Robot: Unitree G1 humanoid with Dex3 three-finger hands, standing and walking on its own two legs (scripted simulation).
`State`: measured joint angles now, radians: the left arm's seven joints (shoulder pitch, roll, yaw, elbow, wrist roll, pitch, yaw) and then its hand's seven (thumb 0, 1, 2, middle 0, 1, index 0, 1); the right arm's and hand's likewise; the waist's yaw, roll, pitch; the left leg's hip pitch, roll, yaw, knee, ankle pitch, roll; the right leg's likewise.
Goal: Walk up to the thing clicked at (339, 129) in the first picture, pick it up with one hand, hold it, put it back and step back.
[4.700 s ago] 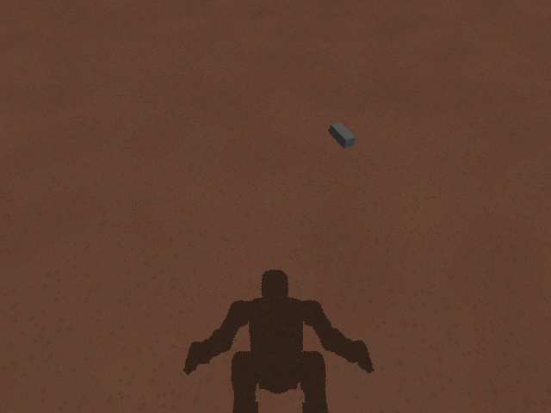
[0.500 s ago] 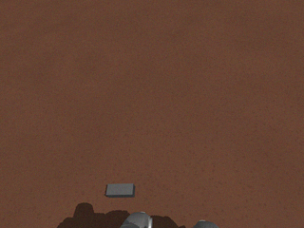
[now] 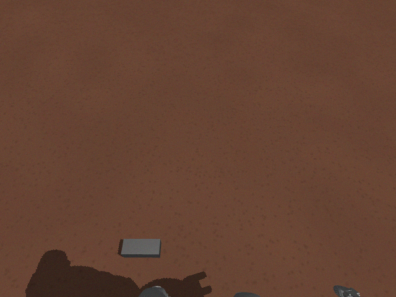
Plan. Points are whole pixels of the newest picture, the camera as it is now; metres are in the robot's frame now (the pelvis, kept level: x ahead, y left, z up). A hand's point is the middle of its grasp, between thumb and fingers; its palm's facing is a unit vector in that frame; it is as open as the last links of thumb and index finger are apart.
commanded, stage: walk up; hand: left
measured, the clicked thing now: (141, 248) +0.39 +0.25 -0.72
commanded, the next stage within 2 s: stand in 1.26 s
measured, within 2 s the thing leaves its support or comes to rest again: neither
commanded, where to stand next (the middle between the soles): +0.05 -0.05 m, yaw +0 degrees
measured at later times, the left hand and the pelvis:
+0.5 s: hand out of the picture +0.09 +0.23 -0.13, palm faces -0.03 -0.94 -0.35, open 7.4 cm; pelvis +0.00 -0.02 +0.02, yaw -1 degrees
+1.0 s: hand out of the picture +0.11 +0.24 -0.13, palm faces -0.02 -0.95 -0.31, open 7.4 cm; pelvis +0.01 -0.01 +0.03, yaw -1 degrees
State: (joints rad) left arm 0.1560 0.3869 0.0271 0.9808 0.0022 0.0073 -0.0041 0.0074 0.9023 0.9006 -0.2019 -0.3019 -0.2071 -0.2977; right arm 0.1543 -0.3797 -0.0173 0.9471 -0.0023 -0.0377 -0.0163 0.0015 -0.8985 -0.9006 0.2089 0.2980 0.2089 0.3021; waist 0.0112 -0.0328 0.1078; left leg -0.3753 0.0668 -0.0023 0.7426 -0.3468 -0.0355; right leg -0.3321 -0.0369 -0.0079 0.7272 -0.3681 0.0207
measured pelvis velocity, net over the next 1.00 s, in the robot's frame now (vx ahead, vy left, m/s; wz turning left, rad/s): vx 0.01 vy -0.01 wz -0.02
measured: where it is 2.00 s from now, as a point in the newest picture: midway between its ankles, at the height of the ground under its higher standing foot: outside the picture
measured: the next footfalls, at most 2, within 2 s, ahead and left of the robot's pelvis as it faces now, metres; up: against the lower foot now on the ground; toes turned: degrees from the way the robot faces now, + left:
none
